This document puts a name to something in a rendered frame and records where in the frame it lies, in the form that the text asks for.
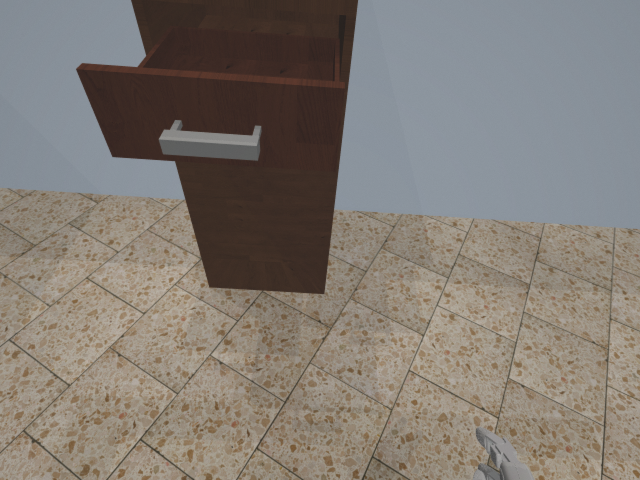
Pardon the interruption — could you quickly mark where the handle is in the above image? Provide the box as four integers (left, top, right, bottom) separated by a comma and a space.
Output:
159, 120, 262, 161

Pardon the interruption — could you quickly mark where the cabinet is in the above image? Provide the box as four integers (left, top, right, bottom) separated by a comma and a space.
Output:
131, 0, 358, 294

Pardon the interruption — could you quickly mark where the drawer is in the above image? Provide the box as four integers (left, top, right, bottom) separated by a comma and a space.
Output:
76, 26, 345, 172

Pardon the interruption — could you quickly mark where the robot right hand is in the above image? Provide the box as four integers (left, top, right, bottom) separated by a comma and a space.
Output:
473, 427, 534, 480

